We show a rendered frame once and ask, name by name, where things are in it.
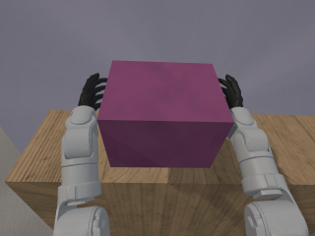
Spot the right robot forearm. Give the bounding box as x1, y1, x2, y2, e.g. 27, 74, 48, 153
227, 106, 309, 236

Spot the robot right upper arm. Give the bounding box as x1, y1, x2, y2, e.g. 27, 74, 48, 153
244, 200, 308, 236

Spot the robot left upper arm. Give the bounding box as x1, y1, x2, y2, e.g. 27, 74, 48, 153
54, 206, 110, 236

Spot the carton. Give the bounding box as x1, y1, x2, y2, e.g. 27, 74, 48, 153
96, 60, 234, 168

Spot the left robot forearm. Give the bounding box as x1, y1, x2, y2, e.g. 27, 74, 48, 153
52, 105, 102, 236

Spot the right robot hand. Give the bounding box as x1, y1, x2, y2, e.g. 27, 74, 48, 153
218, 75, 243, 110

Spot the left robot hand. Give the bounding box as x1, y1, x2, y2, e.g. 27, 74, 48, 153
78, 73, 107, 111

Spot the pedestal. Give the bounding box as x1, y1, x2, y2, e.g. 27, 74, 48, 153
4, 110, 315, 236

